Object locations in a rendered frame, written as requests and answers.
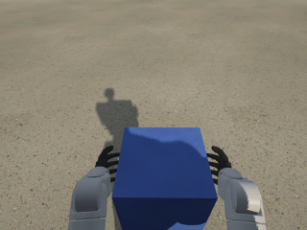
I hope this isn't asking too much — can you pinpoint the right robot hand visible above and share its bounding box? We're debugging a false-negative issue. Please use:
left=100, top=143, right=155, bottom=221
left=206, top=146, right=232, bottom=185

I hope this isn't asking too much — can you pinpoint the robot left forearm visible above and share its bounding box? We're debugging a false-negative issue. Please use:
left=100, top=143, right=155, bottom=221
left=68, top=166, right=111, bottom=230

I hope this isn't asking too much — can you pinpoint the carton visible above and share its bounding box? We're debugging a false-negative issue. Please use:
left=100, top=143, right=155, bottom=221
left=112, top=127, right=218, bottom=230

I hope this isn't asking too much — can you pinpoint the robot right forearm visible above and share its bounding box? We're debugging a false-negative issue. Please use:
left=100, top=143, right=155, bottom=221
left=218, top=168, right=267, bottom=230

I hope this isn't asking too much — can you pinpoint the left robot hand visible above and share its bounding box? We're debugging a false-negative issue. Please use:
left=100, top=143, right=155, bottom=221
left=95, top=145, right=120, bottom=182

